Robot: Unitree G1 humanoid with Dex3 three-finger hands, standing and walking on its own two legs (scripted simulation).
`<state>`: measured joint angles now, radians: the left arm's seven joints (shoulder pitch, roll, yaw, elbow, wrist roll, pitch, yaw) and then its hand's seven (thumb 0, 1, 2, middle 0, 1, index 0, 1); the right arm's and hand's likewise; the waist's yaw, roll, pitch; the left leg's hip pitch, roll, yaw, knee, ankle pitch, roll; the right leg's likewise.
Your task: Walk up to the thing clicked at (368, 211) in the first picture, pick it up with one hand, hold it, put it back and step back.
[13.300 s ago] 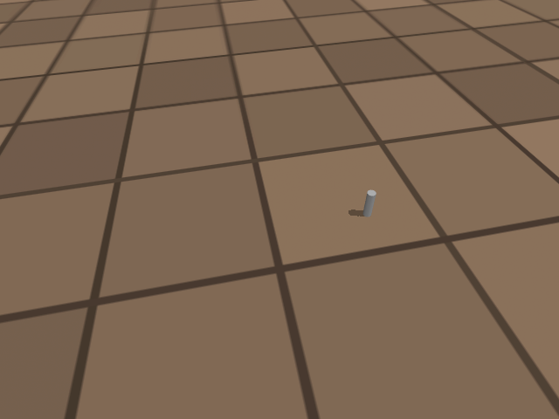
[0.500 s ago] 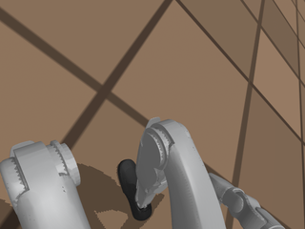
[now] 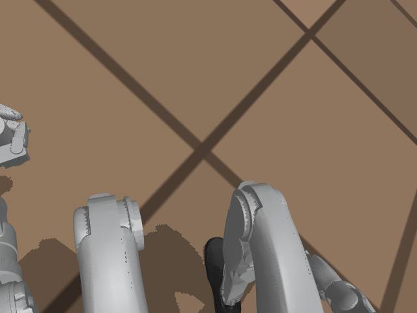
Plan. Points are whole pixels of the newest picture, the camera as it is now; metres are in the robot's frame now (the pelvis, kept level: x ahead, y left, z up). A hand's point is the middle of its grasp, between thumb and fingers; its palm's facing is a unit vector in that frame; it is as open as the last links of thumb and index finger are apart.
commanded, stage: settle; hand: left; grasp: from the side
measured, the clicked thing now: (2, 143) +0.41 +0.34 -0.11
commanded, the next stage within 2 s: lift in 1.24 s
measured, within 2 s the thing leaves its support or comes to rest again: neither
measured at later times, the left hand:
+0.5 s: hand (8, 111) +0.42 +0.31 -0.01, palm faces +0.34 -0.94 -0.06, open 5.2 cm
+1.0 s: hand (4, 95) +0.42 +0.30 +0.03, palm faces +0.36 -0.93 -0.06, open 5.2 cm
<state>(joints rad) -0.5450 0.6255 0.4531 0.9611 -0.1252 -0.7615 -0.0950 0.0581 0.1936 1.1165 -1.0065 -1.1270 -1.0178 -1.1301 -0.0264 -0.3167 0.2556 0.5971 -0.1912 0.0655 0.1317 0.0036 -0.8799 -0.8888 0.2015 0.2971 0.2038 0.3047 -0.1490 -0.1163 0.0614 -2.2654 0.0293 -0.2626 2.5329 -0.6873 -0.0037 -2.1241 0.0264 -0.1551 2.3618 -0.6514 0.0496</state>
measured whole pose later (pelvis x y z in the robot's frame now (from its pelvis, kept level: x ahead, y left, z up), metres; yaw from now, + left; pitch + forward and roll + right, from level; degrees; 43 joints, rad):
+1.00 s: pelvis +0.01 -0.02 +0.05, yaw +7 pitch +32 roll -6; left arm -0.62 0.45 0.48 0.90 -0.11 -0.60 -0.16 0.06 0.19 1.13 -1.02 -1.13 -1.03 -1.12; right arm 0.08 -0.28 0.06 0.66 -0.09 0.05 0.06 0.01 -0.88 -0.89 0.20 0.30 0.20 0.30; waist -0.12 -0.01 -0.10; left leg -2.18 0.04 -0.13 2.30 -0.69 -0.03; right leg -2.11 -0.01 -0.06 2.24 -0.69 0.02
